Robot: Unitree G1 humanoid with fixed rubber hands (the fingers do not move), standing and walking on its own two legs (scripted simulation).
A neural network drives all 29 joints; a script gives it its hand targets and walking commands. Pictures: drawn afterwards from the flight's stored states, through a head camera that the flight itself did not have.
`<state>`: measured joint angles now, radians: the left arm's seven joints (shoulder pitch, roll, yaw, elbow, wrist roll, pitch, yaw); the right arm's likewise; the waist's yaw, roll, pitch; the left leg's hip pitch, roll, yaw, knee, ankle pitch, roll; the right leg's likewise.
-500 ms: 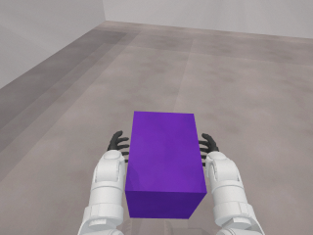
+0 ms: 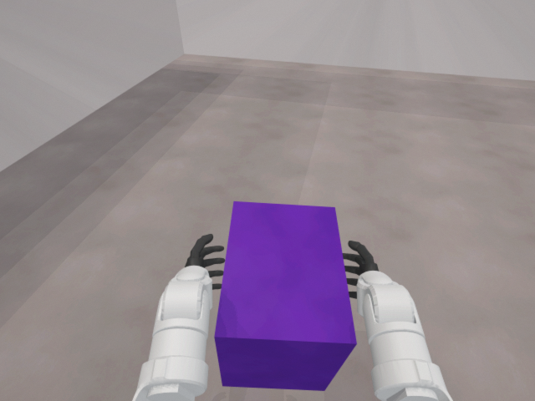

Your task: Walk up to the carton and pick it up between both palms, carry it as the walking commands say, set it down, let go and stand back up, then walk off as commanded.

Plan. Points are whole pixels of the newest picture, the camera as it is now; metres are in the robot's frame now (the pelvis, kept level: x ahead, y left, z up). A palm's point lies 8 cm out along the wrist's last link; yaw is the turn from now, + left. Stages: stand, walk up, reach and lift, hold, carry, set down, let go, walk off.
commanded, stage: carry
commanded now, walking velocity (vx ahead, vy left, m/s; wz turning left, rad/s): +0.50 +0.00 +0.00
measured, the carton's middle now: (279, 296) +0.32 +0.01 -0.03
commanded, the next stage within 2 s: none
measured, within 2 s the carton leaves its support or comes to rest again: neither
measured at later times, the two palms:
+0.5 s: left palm (198, 201) +0.42 +0.16 +0.10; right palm (344, 207) +0.43 -0.11 +0.09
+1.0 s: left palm (214, 129) +0.73 +0.18 +0.09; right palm (317, 137) +0.72 -0.09 +0.07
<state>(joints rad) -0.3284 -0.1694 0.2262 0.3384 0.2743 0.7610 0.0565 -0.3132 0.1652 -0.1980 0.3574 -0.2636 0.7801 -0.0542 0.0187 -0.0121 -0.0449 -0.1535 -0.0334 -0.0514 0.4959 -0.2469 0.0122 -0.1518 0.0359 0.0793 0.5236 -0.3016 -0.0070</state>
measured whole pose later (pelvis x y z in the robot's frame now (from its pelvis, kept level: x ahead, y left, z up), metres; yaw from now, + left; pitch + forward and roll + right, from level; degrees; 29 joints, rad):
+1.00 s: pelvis +0.44 +0.03 +0.00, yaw +3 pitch +5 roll -1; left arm -0.32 -0.17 0.14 -0.11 0.11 1.21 0.22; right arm -0.30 0.16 -0.09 -0.08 -0.11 1.27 -0.24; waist -0.03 0.03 -0.12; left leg -0.21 0.06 0.19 0.44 -0.31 0.03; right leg -0.41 -0.02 -0.10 0.97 -0.51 0.00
